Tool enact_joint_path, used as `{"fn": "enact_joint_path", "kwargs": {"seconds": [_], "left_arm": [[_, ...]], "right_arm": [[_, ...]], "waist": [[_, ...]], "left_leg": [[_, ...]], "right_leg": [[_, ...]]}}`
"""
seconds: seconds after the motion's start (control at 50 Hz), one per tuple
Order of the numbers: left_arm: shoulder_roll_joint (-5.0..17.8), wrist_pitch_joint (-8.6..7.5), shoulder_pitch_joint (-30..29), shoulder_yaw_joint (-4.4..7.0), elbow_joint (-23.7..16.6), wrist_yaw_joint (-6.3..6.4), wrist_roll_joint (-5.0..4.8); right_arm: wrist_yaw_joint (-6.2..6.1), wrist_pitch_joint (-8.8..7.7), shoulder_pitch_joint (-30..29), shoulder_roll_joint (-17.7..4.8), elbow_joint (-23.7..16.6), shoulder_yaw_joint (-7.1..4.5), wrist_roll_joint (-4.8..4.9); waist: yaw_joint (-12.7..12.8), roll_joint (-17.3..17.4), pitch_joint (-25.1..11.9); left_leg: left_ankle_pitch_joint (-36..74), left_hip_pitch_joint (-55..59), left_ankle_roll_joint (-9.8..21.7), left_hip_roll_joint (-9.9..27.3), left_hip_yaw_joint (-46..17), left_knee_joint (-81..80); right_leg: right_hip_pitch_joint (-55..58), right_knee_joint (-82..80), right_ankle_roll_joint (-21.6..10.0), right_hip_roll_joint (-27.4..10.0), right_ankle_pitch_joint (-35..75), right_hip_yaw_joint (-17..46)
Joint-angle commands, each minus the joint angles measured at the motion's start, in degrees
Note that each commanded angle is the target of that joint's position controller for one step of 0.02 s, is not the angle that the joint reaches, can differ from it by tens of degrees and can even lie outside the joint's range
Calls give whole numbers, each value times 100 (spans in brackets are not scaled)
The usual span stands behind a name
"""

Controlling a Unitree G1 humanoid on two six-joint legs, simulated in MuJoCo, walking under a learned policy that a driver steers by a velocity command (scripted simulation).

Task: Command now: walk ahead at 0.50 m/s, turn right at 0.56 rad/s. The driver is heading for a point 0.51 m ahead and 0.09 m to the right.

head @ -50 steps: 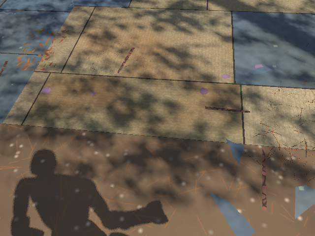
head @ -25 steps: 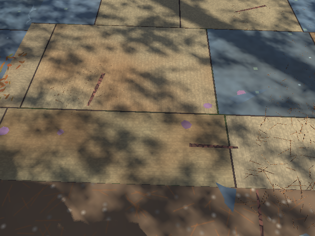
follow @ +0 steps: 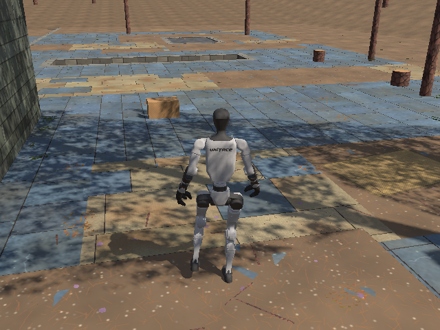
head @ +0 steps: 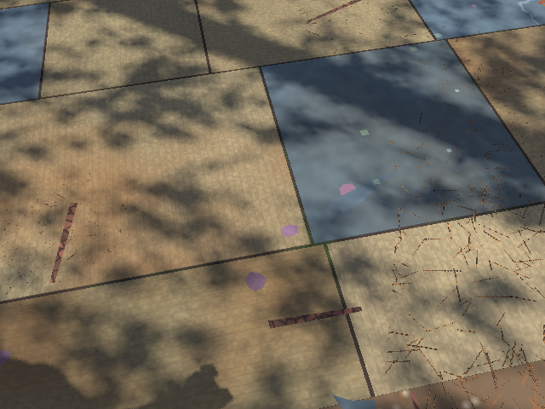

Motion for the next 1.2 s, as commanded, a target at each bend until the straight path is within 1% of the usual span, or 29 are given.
{"fn": "enact_joint_path", "kwargs": {"seconds": [0.02,0.08,0.14,0.18,0.22,0.24,0.26,0.28,0.3,0.34,0.38,0.44,0.56,0.62,0.66,0.68,0.7,0.72,0.74,0.76,0.78,0.82,1.0,1.08,1.12,1.14,1.16,1.18,1.2], "left_arm": [[977,-81,-171,269,-414,133,-41],[1019,-4,76,283,-317,185,-66],[1024,108,320,307,-181,223,-92],[966,186,261,307,-200,274,-80],[820,220,-95,273,-355,303,-79],[524,200,-122,175,-509,295,-8],[92,188,877,48,-479,284,70],[651,186,1472,104,-420,245,-57],[1040,270,980,229,-345,263,-130],[1134,460,166,303,-509,323,-81],[804,586,170,249,-585,323,-88],[525,594,73,164,-686,323,-33],[622,646,-388,159,-895,160,-22],[679,647,-427,201,-936,67,-40],[710,603,-26,266,-705,40,-28],[826,576,461,348,-495,74,-60],[1305,525,1010,474,-409,156,-80],[1829,339,874,512,-620,94,29],[1415,170,606,404,-686,69,76],[1174,68,354,316,-682,87,53],[1023,29,214,266,-719,108,12],[931,27,194,204,-703,181,27],[1080,88,695,293,-338,310,-30],[1001,176,618,279,-236,330,-30],[813,166,424,213,-259,332,-41],[582,142,430,127,-367,329,68],[243,143,1249,8,-308,322,111],[629,150,1556,78,-160,314,27],[987,215,1060,187,-128,325,-74]], "right_arm": [[-24,31,-89,-308,-332,-55,-39],[37,-9,-713,-221,-446,-3,22],[80,-62,-956,-410,-549,-83,38],[106,-106,-810,-568,-516,-172,32],[77,-158,-231,-677,-379,-257,-12],[33,-174,314,-949,-355,-320,-121],[-6,-86,597,-1176,-357,-340,-225],[41,44,801,-1101,-238,-374,-27],[10,125,485,-680,-420,-273,6],[-41,281,-50,-373,-481,-143,-12],[-68,339,-273,-477,-365,-171,-69],[-97,342,-291,-631,-214,-251,-66],[-88,493,-485,-886,-90,-345,59],[-15,503,-348,-1075,31,-415,209],[0,511,-346,-935,115,-380,277],[18,517,-278,-655,167,-307,229],[75,508,-455,-197,40,-170,71],[61,402,-849,-351,-309,-228,59],[89,280,-1021,-756,-330,-335,188],[125,199,-851,-890,-268,-393,239],[121,150,-696,-864,-93,-404,153],[135,73,-719,-752,-3,-392,31],[235,36,-1411,-307,-138,-180,74],[285,-18,-1040,-543,-72,-249,50],[235,-81,-398,-685,107,-313,-69],[201,-118,143,-995,124,-356,-174],[160,-29,622,-1312,257,-425,-210],[210,50,773,-898,376,-337,23],[215,101,441,-692,300,-263,104]], "waist": [[-145,-317,-353],[141,-537,-351],[199,-667,-376],[74,-803,-515],[-322,-863,-758],[-523,-462,-1446],[-131,1050,-2194],[-83,1593,-2753],[-267,880,-2101],[-287,393,-1172],[-80,625,-711],[-102,717,-856],[-203,701,-911],[-194,673,-801],[15,496,-724],[155,120,-735],[284,-1384,-591],[287,-1801,-309],[268,-1256,-116],[53,-1174,22],[-34,-932,-29],[-82,-834,-144],[215,-917,2],[82,-1005,-248],[-279,-893,-616],[-461,-435,-1362],[-243,1115,-2261],[-267,1300,-2569],[-346,746,-1809]], "left_leg": [[943,83,-228,-97,188,-1084],[2038,590,-241,-412,248,-2328],[2072,790,-136,-662,132,-2938],[1788,975,18,-735,17,-3183],[2260,1779,285,-594,89,-3682],[3460,3080,642,218,-480,-3440],[5581,4878,1553,1797,-2171,-3043],[4207,5174,2052,2360,-3453,-3224],[3253,4637,1835,1937,-2783,-3454],[2799,3392,1504,1318,-1467,-3695],[2635,2340,1425,922,-682,-4074],[3187,2351,1654,1052,-247,-4249],[2140,2279,1589,1236,319,-4369],[145,2188,1375,1320,303,-4468],[-946,1732,1072,1105,557,-4090],[-1389,1257,805,824,892,-3331],[-1837,-58,283,116,1589,-1030],[-2087,-1587,172,-633,642,-19],[-1509,-1723,305,-310,98,310],[-812,-1700,395,-187,55,155],[-336,-1515,358,-72,66,-21],[459,-1069,209,-138,147,-475],[1645,136,-86,-561,304,-2765],[1586,833,198,-635,330,-3094],[2430,1887,481,-616,462,-3695],[4174,3256,826,200,-241,-3348],[5717,5168,1896,1592,-1857,-2997],[4714,5061,2240,1925,-2778,-3411],[3736,4395,1994,1630,-2220,-3612]], "right_leg": [[-83,-831,-949,-1274,1649,1161],[-244,-686,-640,-1068,992,1085],[133,-122,-428,-1129,1420,1450],[499,390,-273,-1198,1591,1820],[489,1198,36,-937,1741,1846],[-19,2389,298,-621,924,1567],[-1522,4078,690,131,-3110,954],[-2168,5160,833,-192,-3273,812],[-2469,5576,1008,-448,-2734,770],[-2471,5412,1159,-736,-2119,416],[-1911,4787,1152,-876,-1866,133],[-1646,4034,1159,-957,-1619,-77],[-882,2615,921,-1079,-882,-316],[-492,1848,619,-1004,-938,-546],[326,1057,349,-757,-783,-796],[982,683,145,-740,-1029,-570],[1645,-123,-420,-1999,-1364,1419],[1423,-992,-1374,-2785,-2798,3886],[1308,-1268,-1311,-2734,-3037,3630],[1214,-1238,-1071,-2549,-2807,3139],[1226,-1144,-859,-2324,-2271,2689],[1158,-1117,-657,-1973,-1133,2082],[763,-642,-412,-1591,1111,1217],[968,34,-213,-1697,2021,1456],[957,853,58,-1328,2803,1288],[408,1864,319,-1005,1951,1143],[-1160,3847,764,-238,-1715,780],[-1553,4731,926,-148,-3132,994],[-1822,5102,997,-401,-2875,994]]}}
